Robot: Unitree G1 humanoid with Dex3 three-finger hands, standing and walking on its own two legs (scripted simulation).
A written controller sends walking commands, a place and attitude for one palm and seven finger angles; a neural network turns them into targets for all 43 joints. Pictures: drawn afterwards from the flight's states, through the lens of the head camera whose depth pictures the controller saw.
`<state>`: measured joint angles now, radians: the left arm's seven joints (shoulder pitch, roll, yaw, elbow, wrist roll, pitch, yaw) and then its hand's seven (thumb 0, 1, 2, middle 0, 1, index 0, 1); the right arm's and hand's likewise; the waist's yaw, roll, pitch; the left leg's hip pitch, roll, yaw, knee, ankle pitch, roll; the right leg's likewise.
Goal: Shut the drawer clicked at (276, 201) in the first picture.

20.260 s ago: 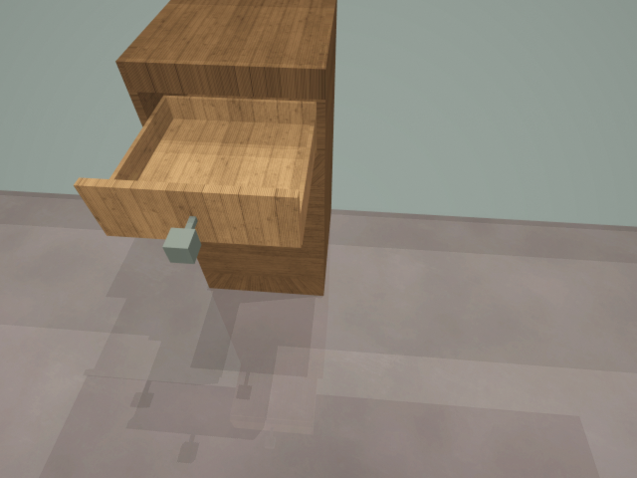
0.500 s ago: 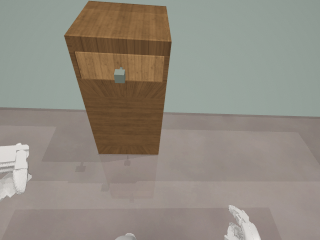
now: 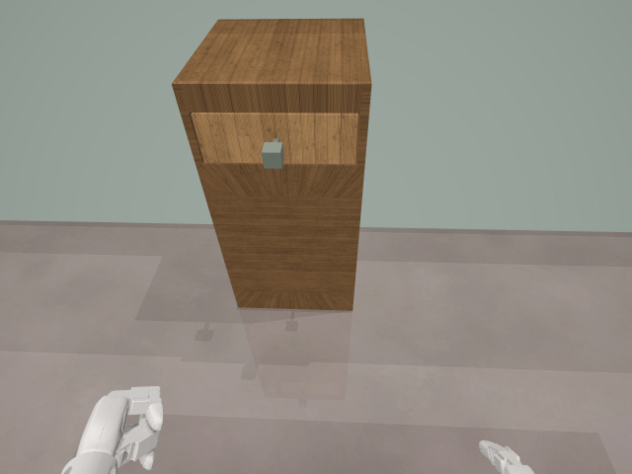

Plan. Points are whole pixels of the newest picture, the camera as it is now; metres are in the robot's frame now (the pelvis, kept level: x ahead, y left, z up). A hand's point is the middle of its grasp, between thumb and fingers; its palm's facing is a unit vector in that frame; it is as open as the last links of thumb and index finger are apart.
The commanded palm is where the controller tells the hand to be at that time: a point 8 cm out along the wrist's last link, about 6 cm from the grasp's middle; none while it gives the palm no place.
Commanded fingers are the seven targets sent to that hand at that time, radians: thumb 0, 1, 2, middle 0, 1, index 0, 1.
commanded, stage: let the arm hang, fingers relaxed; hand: left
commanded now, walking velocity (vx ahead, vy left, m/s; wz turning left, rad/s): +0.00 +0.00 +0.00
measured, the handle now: (274, 150) +0.81 +0.14 -0.02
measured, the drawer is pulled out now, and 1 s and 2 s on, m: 0.00 0.00 0.00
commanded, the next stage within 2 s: look to check the result in 0.94 s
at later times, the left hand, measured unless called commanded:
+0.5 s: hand out of the picture -0.07 +0.18 -0.15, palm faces +0.04 -0.97 -0.22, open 6.2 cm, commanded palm none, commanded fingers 0.00 0.90 0.90 -0.20 -0.30 -0.20 -0.30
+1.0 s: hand out of the picture -0.01 +0.15 -0.16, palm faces +0.05 -0.98 -0.19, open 7.4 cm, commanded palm none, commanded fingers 0.00 0.90 0.90 -0.20 -0.30 -0.20 -0.30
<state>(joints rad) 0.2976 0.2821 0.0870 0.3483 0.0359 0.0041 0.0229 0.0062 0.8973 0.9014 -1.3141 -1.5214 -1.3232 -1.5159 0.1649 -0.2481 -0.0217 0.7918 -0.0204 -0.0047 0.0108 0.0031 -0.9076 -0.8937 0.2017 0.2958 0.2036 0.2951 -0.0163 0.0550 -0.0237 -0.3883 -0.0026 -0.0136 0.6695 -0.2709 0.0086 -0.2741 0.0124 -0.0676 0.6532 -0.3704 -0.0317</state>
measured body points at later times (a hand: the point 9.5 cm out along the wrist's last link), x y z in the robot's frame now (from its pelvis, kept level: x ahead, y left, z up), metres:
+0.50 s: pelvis -0.01 +0.00 +0.02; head +0.01 +0.00 +0.47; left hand -0.07 +0.23 -0.14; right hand -0.03 -0.20 -0.15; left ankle +0.05 +0.11 -0.72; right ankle -0.01 -0.10 -0.72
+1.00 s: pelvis +0.00 -0.01 +0.02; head +0.01 -0.01 +0.47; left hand -0.01 +0.21 -0.14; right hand -0.03 -0.21 -0.15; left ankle +0.05 +0.11 -0.72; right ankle -0.01 -0.10 -0.72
